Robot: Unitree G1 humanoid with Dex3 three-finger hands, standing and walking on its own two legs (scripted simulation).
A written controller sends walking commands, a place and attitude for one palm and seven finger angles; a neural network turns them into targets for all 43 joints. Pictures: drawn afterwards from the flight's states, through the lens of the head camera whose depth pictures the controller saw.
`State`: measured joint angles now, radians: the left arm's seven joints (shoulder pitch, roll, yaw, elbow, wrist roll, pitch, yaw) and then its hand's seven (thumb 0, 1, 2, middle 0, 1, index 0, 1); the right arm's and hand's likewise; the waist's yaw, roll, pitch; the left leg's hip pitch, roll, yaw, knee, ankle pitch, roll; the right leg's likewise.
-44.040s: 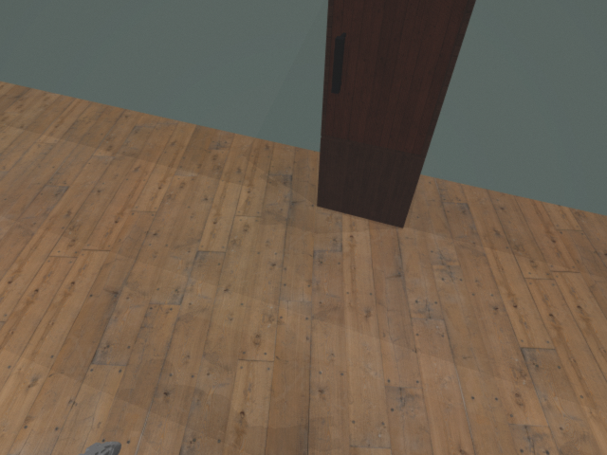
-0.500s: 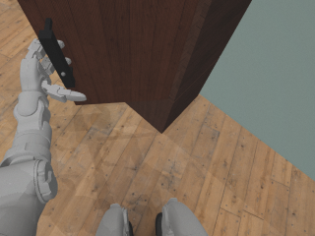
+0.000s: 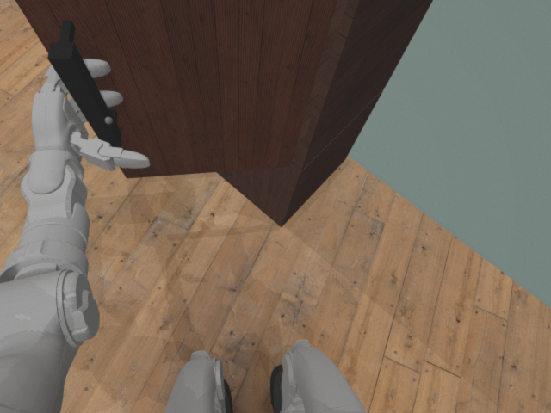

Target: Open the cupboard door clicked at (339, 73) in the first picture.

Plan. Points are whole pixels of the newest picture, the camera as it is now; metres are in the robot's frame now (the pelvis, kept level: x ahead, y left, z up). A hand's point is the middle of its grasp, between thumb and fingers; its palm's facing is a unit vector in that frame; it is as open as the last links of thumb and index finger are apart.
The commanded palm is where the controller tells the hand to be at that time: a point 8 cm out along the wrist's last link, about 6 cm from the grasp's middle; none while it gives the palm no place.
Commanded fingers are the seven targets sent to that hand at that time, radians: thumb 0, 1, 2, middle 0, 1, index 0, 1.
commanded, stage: close the thumb around the handle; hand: left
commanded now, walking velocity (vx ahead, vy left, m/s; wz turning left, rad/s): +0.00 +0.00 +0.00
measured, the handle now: (92, 91) +0.56 +0.22 +0.05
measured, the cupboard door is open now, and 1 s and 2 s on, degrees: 49 49 95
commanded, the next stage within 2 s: pull the door open along its arc in 0.80 s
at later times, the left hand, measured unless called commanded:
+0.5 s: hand (110, 120) +0.51 +0.19 +0.05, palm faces +0.07 -1.00 -0.02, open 9.5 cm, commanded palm +0.49 +0.23 +0.05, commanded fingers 0.00 0.68 0.80 -0.38 -1.33 -0.38 -1.33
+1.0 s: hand (110, 120) +0.52 +0.19 +0.05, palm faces +0.07 -1.00 -0.02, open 5.8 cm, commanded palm +0.48 +0.23 +0.05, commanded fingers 0.00 0.90 0.90 -0.40 -1.35 -0.40 -1.35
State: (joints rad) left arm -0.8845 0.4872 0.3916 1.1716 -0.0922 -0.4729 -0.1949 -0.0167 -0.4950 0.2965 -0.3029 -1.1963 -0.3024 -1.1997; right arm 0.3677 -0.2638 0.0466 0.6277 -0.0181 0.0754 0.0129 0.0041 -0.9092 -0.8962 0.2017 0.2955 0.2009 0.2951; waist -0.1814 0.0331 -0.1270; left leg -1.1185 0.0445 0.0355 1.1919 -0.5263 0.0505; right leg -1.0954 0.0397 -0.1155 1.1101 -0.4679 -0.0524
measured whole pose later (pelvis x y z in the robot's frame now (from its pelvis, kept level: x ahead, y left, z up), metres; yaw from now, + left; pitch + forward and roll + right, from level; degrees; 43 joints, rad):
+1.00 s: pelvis +0.01 +0.00 +0.00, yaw +0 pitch +26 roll -3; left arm -0.86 0.47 0.39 1.16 -0.09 -0.48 -0.17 0.00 0.71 0.81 -0.36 -1.35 -0.36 -1.35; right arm 0.36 -0.26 0.04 0.63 -0.02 0.08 0.02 0.00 -0.91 -0.90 0.20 0.30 0.20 0.30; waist -0.18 0.04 -0.13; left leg -1.10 0.04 0.04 1.18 -0.53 0.05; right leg -1.08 0.04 -0.11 1.10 -0.48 -0.05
